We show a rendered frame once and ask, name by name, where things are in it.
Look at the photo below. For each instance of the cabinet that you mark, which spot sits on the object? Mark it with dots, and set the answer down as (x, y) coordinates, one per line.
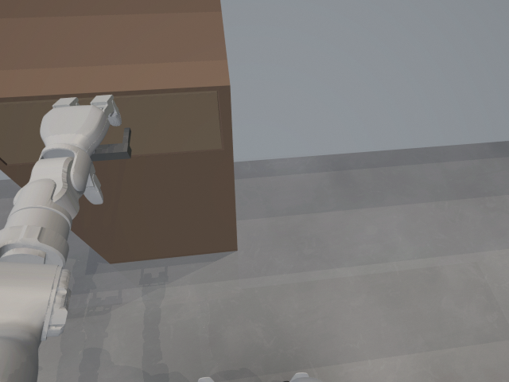
(155, 206)

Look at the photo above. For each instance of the left robot forearm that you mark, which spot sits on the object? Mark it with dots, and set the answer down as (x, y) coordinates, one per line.
(38, 225)

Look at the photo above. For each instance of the handle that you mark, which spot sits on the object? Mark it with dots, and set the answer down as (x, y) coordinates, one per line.
(114, 151)

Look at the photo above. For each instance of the left robot hand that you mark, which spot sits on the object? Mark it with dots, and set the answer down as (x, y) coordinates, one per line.
(83, 126)

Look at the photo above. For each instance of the left robot upper arm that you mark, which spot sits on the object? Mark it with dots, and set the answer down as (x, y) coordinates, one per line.
(34, 300)

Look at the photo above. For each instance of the drawer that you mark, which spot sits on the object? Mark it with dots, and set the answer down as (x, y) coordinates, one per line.
(159, 123)

